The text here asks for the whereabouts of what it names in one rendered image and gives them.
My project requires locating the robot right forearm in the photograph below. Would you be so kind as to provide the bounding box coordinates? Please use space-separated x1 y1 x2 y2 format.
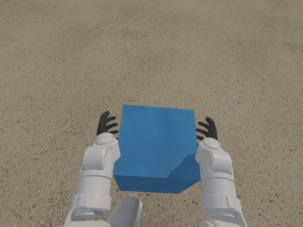
195 137 247 227

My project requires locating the robot right hand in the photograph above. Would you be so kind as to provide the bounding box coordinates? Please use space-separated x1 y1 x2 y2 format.
196 116 218 147

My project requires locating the robot left hand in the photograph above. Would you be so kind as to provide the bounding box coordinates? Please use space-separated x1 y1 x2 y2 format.
97 111 118 140

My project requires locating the robot left thigh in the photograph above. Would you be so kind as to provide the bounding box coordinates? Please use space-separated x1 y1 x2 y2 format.
106 196 143 227

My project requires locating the carton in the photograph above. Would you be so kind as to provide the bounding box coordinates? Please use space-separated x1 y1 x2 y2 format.
113 104 201 194

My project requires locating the robot left forearm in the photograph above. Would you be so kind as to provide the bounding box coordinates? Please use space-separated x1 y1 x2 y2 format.
63 132 121 227

